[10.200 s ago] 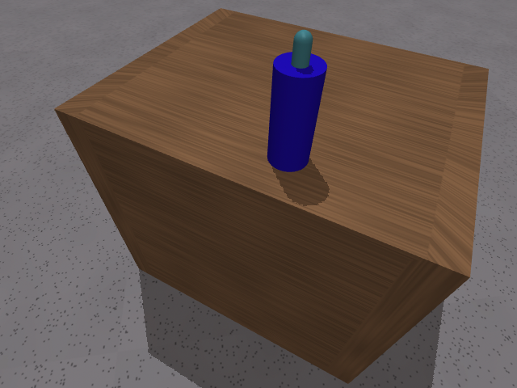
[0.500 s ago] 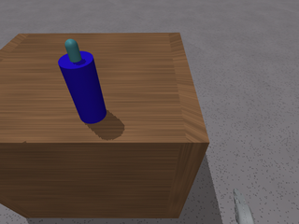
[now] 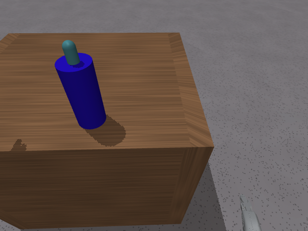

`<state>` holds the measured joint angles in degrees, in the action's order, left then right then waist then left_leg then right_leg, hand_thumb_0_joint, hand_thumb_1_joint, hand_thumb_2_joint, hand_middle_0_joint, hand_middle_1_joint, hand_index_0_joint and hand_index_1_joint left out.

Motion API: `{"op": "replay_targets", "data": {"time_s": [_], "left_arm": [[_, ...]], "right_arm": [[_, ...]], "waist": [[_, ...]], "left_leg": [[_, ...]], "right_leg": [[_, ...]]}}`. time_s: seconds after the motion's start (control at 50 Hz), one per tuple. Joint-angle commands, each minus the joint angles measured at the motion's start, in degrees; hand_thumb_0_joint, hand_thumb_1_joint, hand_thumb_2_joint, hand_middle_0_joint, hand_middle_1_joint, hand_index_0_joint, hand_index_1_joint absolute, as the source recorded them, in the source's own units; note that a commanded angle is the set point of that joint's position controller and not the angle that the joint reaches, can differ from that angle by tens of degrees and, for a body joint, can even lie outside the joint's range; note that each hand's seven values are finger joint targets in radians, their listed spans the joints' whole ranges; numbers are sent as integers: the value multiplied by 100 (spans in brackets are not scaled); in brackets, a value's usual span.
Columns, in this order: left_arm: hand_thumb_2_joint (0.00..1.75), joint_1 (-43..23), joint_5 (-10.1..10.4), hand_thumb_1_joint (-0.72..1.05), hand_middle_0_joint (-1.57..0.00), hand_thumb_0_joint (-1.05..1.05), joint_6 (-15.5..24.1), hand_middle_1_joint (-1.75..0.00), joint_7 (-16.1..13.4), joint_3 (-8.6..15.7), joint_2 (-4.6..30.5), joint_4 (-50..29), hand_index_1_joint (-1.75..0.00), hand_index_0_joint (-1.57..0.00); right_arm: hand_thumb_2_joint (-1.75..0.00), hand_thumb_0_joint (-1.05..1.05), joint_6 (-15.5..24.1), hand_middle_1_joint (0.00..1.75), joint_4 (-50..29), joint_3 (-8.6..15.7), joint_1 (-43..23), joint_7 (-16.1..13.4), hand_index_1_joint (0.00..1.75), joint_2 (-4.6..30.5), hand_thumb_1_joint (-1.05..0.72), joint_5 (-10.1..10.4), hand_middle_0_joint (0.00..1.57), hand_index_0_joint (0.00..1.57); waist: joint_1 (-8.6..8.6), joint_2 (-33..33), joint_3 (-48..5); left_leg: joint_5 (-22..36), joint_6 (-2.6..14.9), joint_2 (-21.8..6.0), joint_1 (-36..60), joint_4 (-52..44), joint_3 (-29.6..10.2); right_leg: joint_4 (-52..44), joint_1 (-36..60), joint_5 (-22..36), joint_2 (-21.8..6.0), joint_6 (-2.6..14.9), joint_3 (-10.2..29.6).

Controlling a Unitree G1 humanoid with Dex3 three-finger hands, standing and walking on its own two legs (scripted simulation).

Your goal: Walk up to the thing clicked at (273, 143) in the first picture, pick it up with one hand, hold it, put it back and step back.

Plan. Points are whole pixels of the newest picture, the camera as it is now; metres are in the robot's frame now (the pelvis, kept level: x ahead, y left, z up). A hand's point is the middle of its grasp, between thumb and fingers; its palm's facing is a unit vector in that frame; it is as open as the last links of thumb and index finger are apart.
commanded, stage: go down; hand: left
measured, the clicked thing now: (81, 86) +0.46 +0.17 +0.15
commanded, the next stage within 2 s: approach in 1.26 s
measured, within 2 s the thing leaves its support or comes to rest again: neither
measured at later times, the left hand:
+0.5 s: hand out of the picture +0.36 +0.36 +0.22, palm faces +0.15 -0.99 +0.00, open 17.7 cm
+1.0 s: hand out of the picture +0.38 +0.37 +0.22, palm faces +0.15 -0.99 +0.00, open 17.7 cm
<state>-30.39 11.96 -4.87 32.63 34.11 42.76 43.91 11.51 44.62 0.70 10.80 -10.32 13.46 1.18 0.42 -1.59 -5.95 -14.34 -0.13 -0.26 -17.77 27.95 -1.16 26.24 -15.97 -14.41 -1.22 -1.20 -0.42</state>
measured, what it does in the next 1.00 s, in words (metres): stands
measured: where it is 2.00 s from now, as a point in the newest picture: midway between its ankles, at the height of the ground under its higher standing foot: outside the picture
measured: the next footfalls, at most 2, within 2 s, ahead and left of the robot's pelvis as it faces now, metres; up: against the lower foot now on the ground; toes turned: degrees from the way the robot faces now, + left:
none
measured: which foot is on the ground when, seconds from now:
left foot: down 0.00-1.00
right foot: down 0.00-1.00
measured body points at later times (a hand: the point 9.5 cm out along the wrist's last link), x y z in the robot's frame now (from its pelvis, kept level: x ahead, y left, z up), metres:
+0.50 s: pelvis +0.00 +0.00 +0.00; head +0.01 +0.00 +0.45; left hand +0.35 +0.42 +0.22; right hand +0.16 -0.26 -0.09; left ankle +0.00 +0.12 -0.74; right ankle -0.01 -0.14 -0.74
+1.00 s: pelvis +0.01 +0.01 +0.00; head +0.02 +0.01 +0.45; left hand +0.36 +0.42 +0.22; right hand +0.16 -0.25 -0.09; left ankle +0.00 +0.12 -0.74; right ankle -0.01 -0.13 -0.74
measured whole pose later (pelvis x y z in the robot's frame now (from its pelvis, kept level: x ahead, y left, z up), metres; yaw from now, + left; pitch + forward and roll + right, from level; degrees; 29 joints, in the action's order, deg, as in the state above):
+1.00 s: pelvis +0.01 +0.01 +0.00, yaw +0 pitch +7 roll -1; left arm -39.2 10.3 -7.3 34.3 33.6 48.8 55.1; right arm 11.6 43.4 -0.8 10.2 -10.9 13.4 1.0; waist 2.1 -1.7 -7.4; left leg -15.6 0.3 -0.5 -21.6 29.8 -1.2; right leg 26.0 -18.9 -14.5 -1.0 -1.6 -0.4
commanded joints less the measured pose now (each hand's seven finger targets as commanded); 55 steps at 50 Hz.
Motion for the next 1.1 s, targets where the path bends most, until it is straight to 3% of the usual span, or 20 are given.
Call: {"op": "replay_targets", "data": {"time_s": [0.0,0.02,0.08,0.12,0.16,0.24,0.3,0.36,0.46,0.5,0.52,0.62,0.7,0.78,0.84,0.9,0.98,1.02,1.04,1.08], "left_arm": [[5,-2322,149,-61,-5,0,310,-4,12,275,2221,-1151,-4,-5],[5,-2419,144,-61,-5,0,299,-3,15,284,2279,-1217,-4,-5],[6,-2433,163,-61,-5,0,256,-4,36,275,2298,-1056,-4,-5],[5,-2476,136,-61,-5,0,218,-4,62,284,2383,-816,-4,-5],[6,-2536,132,-61,-5,0,186,-4,111,185,2317,-706,-5,-5],[6,-2742,123,-61,-5,0,180,-4,163,276,2571,-603,-4,-5],[6,-2932,89,-61,-5,0,145,-5,198,195,2593,-516,-5,-5],[6,-2925,92,-61,-4,0,177,-5,225,242,2715,-444,-5,-5],[6,-2974,79,-61,-4,0,137,-5,272,235,2783,-146,-5,-5],[6,-3022,56,-61,-4,0,138,-4,266,252,2905,-78,-4,-4],[6,-3049,54,-61,-4,0,116,-4,271,222,2854,-8,-5,-5],[6,-3206,17,-61,-5,0,176,-4,245,285,3010,-37,-5,-5],[5,-3283,-55,-61,-5,0,249,-5,223,184,3012,20,-5,-5],[5,-3208,35,-61,-5,0,290,-4,235,84,2694,-44,-4,-5],[6,-3193,77,-61,-5,0,219,-4,242,98,2732,-169,-5,-5],[5,-3178,38,-61,-5,0,134,-5,155,338,3077,-256,-5,-6],[4,-3016,32,-61,-5,0,93,-5,118,288,2794,-232,-5,-6],[4,-3012,39,-61,-5,0,117,-5,112,331,2836,-366,-5,-6],[5,-2967,3,-61,-5,0,112,-5,130,221,2752,-193,-5,-6],[4,-2740,43,-61,-5,0,72,-5,157,212,2638,-55,-5,-6]], "right_arm": [[-5,0,319,5,-715,226,-668,-87,5,813,53,6,5,5],[-5,0,320,5,-727,337,-720,-116,5,910,54,2,5,5],[-5,0,345,5,-673,140,-677,-122,5,748,54,5,5,5],[-5,0,356,5,-731,254,-710,-155,5,904,53,-7,5,5],[-5,0,331,5,-660,64,-694,-133,5,709,54,-4,5,5],[-5,0,342,5,-801,168,-675,-178,5,897,53,-18,5,5],[-5,0,344,5,-717,57,-722,-195,5,749,54,-10,5,5],[-5,0,375,5,-789,191,-665,-205,5,940,53,-11,5,5],[-5,0,356,5,-790,-22,-649,-207,5,702,54,6,5,5],[-5,0,365,5,-900,144,-635,-240,5,944,54,-11,5,5],[-5,0,351,5,-776,14,-547,-228,5,779,53,-12,5,5],[-5,0,332,5,-847,160,-532,-220,5,956,53,-13,5,5],[-5,0,374,5,-929,180,-734,-219,5,947,53,-16,5,5],[-5,0,369,5,-899,-33,-591,-153,5,686,53,3,5,5],[-5,0,322,5,-867,28,-581,-145,5,787,54,-1,5,5],[-5,0,305,5,-950,184,-549,-168,5,1020,53,-8,5,5],[-5,0,303,5,-1083,269,-647,-159,5,1004,53,14,5,5],[-5,0,277,5,-864,122,-502,-123,5,826,53,8,5,5],[-5,0,279,5,-971,162,-504,-123,5,864,53,16,5,5],[-5,0,283,5,-1079,191,-561,-123,5,910,53,24,5,5]], "waist": [[-24,-683,-1268],[-5,-636,-1314],[-9,-483,-1187],[41,-503,-1394],[-14,-450,-1225],[82,-586,-1529],[65,-603,-1391],[102,-638,-1408],[53,-608,-1428],[128,-468,-1554],[90,-609,-1441],[117,-751,-1666],[123,-721,-1574],[98,-853,-1719],[83,-998,-1831],[96,-798,-1805],[64,-585,-1723],[1,-608,-1604],[97,-561,-1610],[50,-475,-1561]], "left_leg": [[1824,53,22,1163,-200,-25],[1689,74,51,1149,-209,-4],[1466,122,113,961,-211,36],[1631,106,73,1128,-179,-6],[1581,122,101,948,-183,11],[1730,110,100,1146,-129,10],[1643,128,119,1056,-129,17],[1510,108,112,1036,-162,0],[1581,145,134,893,-110,13],[1650,161,144,895,-74,24],[1650,158,155,871,-70,40],[1949,93,88,1114,-18,-28],[1788,109,106,1006,-4,-18],[1942,63,42,1115,6,-57],[2255,43,33,1216,61,-53],[2200,81,66,1098,88,-12],[2248,81,25,1136,88,-48],[2231,89,38,993,69,-37],[2183,111,53,988,81,-19],[2128,103,53,935,45,-15]], "right_leg": [[-259,-98,1314,172,203,-250],[-289,-63,1285,151,188,-235],[-322,6,1219,128,153,-221],[-283,-51,1292,146,168,-242],[-303,-21,1296,131,160,-229],[-287,-60,1388,133,168,-222],[-305,-132,1350,125,159,-209],[-310,-120,1262,137,165,-217],[-301,-74,1328,116,157,-194],[-290,-21,1433,116,132,-185],[-285,-37,1434,109,142,-186],[-239,-174,1492,157,204,-233],[-251,-221,1443,140,182,-216],[-209,-262,1416,187,216,-260],[-194,-264,1568,179,235,-256],[-218,-84,1691,165,191,-230],[-199,-149,1640,189,196,-253],[-175,-114,1654,184,198,-247],[-198,-168,1668,170,182,-230],[-178,-99,1619,173,194,-248]]}}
